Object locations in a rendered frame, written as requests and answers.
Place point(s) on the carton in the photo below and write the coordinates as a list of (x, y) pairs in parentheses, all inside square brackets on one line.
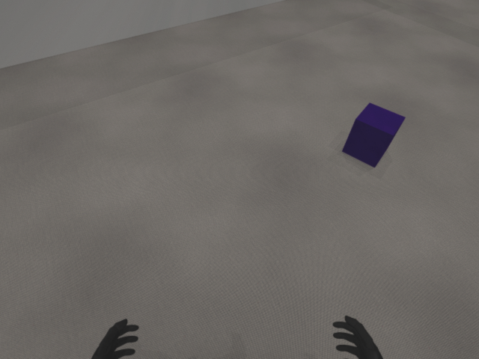
[(372, 133)]

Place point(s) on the robot right hand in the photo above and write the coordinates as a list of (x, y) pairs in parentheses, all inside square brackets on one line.
[(366, 348)]

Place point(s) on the robot left hand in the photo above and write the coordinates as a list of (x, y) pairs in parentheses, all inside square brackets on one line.
[(106, 349)]

